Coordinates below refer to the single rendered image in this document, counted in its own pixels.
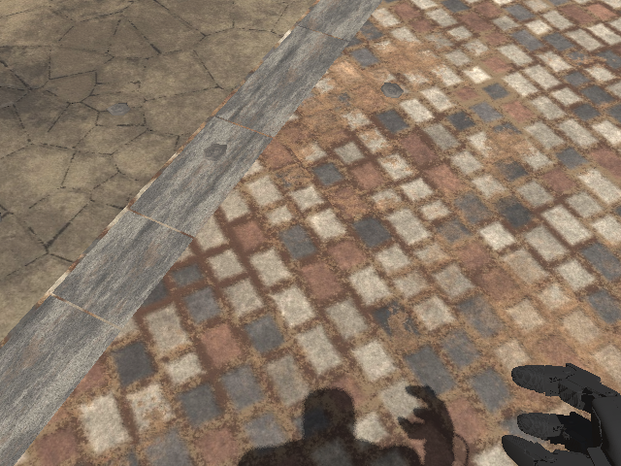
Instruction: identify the robot right hand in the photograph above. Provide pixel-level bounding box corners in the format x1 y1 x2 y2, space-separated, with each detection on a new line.
502 363 621 466

